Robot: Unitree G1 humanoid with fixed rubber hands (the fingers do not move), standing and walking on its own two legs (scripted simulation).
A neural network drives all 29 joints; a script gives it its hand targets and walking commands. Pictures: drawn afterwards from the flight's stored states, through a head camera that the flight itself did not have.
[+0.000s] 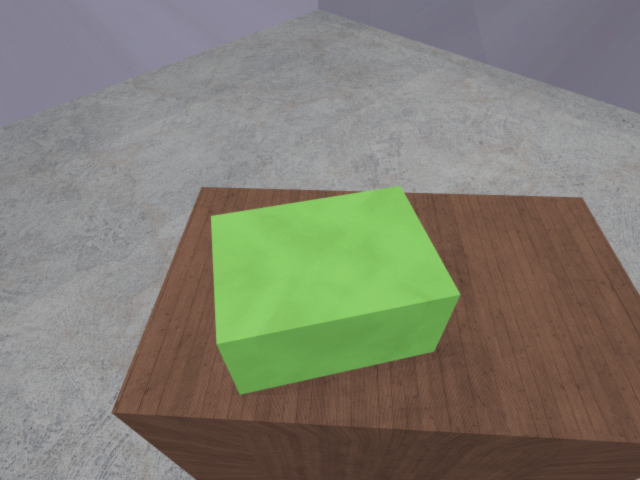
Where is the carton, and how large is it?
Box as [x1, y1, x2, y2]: [211, 186, 459, 394]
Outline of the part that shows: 400,186 211,216 216,343 240,394 434,350 459,296 459,293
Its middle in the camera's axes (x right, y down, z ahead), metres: +0.01 +0.07 +0.62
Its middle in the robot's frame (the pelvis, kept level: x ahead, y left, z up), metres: +0.42 +0.03 -0.04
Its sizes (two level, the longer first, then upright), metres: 0.317 0.225 0.167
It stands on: a pedestal, 0.65 m high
